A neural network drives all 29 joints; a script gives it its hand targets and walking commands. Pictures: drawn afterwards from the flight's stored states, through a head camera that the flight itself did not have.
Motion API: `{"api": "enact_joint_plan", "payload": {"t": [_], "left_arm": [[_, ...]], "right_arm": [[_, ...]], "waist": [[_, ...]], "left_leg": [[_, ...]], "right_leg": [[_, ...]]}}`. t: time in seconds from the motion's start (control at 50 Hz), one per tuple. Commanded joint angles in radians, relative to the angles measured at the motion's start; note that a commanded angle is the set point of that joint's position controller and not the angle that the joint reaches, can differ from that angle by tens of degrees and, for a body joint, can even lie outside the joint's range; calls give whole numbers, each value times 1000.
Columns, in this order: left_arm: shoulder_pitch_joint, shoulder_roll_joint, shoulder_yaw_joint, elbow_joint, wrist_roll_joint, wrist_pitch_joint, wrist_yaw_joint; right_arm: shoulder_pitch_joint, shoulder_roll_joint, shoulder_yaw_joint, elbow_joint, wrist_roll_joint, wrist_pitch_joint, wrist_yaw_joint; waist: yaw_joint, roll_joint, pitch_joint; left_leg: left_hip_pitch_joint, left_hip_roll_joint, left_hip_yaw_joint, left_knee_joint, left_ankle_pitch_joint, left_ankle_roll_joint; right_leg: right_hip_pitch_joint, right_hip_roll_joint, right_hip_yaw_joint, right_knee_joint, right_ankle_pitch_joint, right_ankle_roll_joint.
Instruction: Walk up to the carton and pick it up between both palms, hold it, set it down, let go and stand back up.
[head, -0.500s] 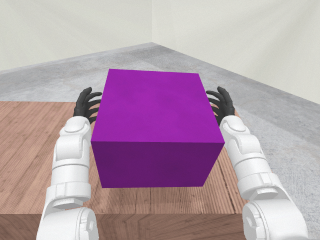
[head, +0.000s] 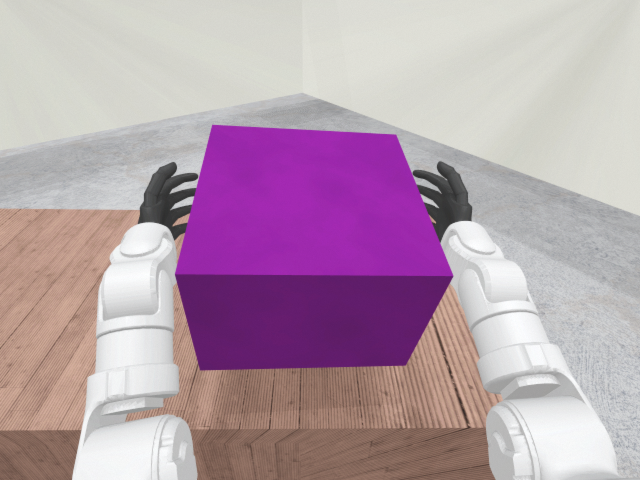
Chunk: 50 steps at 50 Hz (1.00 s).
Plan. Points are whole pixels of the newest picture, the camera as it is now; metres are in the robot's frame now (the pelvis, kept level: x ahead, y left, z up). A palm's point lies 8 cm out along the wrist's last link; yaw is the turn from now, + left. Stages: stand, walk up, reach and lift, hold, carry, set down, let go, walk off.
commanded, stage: hold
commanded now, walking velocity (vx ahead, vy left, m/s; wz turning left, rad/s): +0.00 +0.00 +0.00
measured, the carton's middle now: (306, 242) +0.39 +0.02 +0.17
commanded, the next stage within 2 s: none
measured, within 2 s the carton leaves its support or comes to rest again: neither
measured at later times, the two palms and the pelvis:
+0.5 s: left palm (156, 228) +0.36 +0.20 +0.22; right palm (451, 219) +0.36 -0.16 +0.22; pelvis +0.00 +0.00 +0.00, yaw +0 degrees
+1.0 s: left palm (155, 226) +0.36 +0.20 +0.22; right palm (451, 218) +0.36 -0.16 +0.22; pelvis +0.00 +0.00 +0.00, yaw +0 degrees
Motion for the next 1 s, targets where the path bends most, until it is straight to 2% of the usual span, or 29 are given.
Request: {"api": "enact_joint_plan", "payload": {"t": [0.0,0.02,0.06,0.08,0.14,0.16,0.18,0.2,0.22,0.24,0.26,0.34,0.4,0.42,0.48,0.54,0.6,0.62,0.64,0.68,0.7,0.76,0.8,0.82,0.84,0.9,0.92,0.94,0.98], "left_arm": [[-542,-578,-436,-152,-17,-3,-186],[-543,-585,-434,-181,-14,4,-186],[-566,-586,-447,-185,-28,4,-183],[-568,-589,-451,-198,-33,7,-182],[-583,-596,-471,-207,-42,8,-171],[-581,-601,-464,-199,-41,9,-168],[-579,-596,-459,-191,-38,12,-167],[-594,-599,-464,-189,-46,12,-169],[-602,-591,-450,-160,-34,15,-169],[-605,-598,-458,-191,-41,13,-169],[-629,-599,-451,-166,-36,16,-168],[-640,-578,-436,-169,-31,16,-169],[-633,-596,-441,-172,-26,13,-169],[-622,-588,-447,-186,-37,11,-171],[-607,-584,-454,-237,-46,10,-167],[-596,-581,-456,-206,-42,21,-171],[-586,-591,-468,-244,-48,22,-171],[-598,-585,-478,-245,-54,22,-171],[-587,-587,-469,-244,-53,23,-171],[-580,-583,-463,-242,-41,29,-170],[-542,-586,-468,-259,-44,33,-172],[-570,-576,-458,-234,-35,38,-174],[-574,-579,-446,-206,-32,42,-178],[-574,-591,-462,-229,-40,40,-177],[-583,-586,-460,-214,-40,40,-178],[-599,-582,-457,-232,-40,32,-174],[-579,-582,-454,-223,-45,33,-176],[-588,-578,-452,-207,-37,36,-174],[-586,-573,-437,-213,-29,36,-176]], "right_arm": [[-744,453,423,-271,62,3,99],[-751,453,432,-296,72,4,100],[-766,460,423,-291,76,12,103],[-795,470,435,-317,82,8,105],[-813,477,441,-340,98,12,108],[-815,474,449,-332,102,17,109],[-796,471,435,-310,91,20,108],[-829,471,436,-329,93,18,112],[-824,471,424,-286,80,25,114],[-828,489,424,-316,85,22,115],[-822,469,405,-266,77,28,119],[-810,480,400,-245,74,35,128],[-797,469,392,-226,76,36,127],[-798,479,409,-261,80,31,125],[-779,481,435,-302,101,33,116],[-768,467,427,-284,100,42,110],[-774,466,442,-322,114,42,106],[-777,460,435,-320,111,44,104],[-783,464,447,-337,122,44,103],[-761,452,429,-310,111,50,104],[-763,457,454,-349,122,47,102],[-763,445,424,-311,114,58,100],[-790,456,432,-310,111,57,101],[-778,454,423,-316,107,55,102],[-789,450,414,-306,105,58,104],[-789,463,421,-319,107,56,104],[-807,464,437,-345,112,50,103],[-803,458,425,-311,112,56,106],[-781,460,424,-298,106,59,107]], "waist": [[-26,72,-239],[-22,78,-274],[-32,79,-261],[-12,74,-294],[-20,84,-305],[-7,86,-306],[-19,87,-283],[-16,73,-290],[-13,70,-253],[-11,68,-291],[-18,84,-254],[-6,74,-264],[-19,100,-256],[-16,77,-296],[-15,81,-333],[-22,80,-291],[-27,87,-328],[-35,90,-324],[-26,78,-323],[-27,102,-308],[-18,79,-345],[-33,98,-280],[-21,81,-280],[-29,89,-306],[-29,82,-287],[-25,98,-296],[-17,74,-317],[-24,97,-288],[-20,85,-291]], "left_leg": [[40,-117,45,-46,119,-6],[56,-119,48,-46,138,-5],[45,-118,43,-42,132,-9],[48,-122,47,-41,143,-1],[36,-121,46,-34,130,-3],[37,-121,46,-37,125,1],[33,-121,45,-40,116,0],[35,-120,46,-42,95,3],[17,-119,46,-55,55,9],[32,-118,45,-52,82,10],[16,-115,43,-58,45,7],[12,-115,44,-65,35,14],[26,-117,48,-62,58,4],[34,-118,49,-55,87,3],[51,-121,41,-30,170,0],[44,-123,41,-39,148,-2],[61,-122,38,-21,191,-5],[61,-124,38,-23,183,-9],[60,-122,38,-25,182,-6],[55,-121,37,-27,180,-11],[73,-120,37,-18,216,-7],[56,-122,36,-28,164,-11],[51,-120,39,-36,150,-6],[57,-119,36,-33,166,-11],[53,-118,38,-36,137,-8],[45,-122,36,-34,152,-7],[47,-122,41,-28,162,-3],[44,-120,40,-34,138,-3],[49,-123,41,-37,142,-2]], "right_leg": [[126,33,52,-16,117,55],[133,37,48,-14,129,58],[120,34,53,-14,122,53],[131,35,58,-14,135,55],[128,37,56,-9,124,51],[122,39,56,-6,118,52],[111,38,56,-14,101,51],[103,36,56,-19,74,54],[80,35,54,-24,32,53],[97,36,52,-16,63,54],[71,36,50,-21,17,53],[75,34,56,-24,-1,53],[80,36,56,-23,16,49],[111,37,57,-19,53,53],[140,40,53,0,156,53],[126,38,56,-12,132,56],[147,39,55,1,189,58],[139,42,54,-1,172,57],[146,42,54,-4,175,56],[135,40,55,-6,164,55],[158,43,55,2,207,56],[128,38,52,-6,156,57],[128,41,54,-12,134,56],[136,43,51,-6,152,53],[119,40,56,-16,117,55],[124,40,55,-6,145,54],[140,40,56,-2,169,59],[116,39,57,-7,132,56],[124,39,55,-8,136,57]]}}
